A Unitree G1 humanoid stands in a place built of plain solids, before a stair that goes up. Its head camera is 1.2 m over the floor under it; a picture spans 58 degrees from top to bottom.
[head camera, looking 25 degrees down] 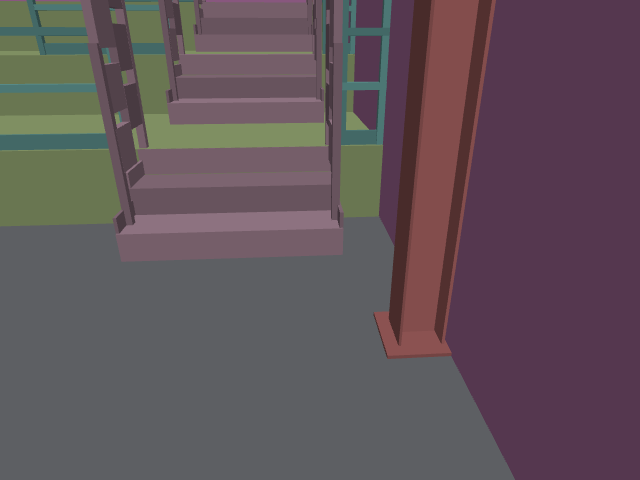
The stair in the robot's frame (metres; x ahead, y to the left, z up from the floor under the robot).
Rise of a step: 0.18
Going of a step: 0.30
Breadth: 1.32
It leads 4 degrees to the left of straight ahead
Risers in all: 3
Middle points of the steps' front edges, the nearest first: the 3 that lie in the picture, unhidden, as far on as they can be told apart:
2.31 0.52 0.18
2.61 0.54 0.35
2.91 0.56 0.53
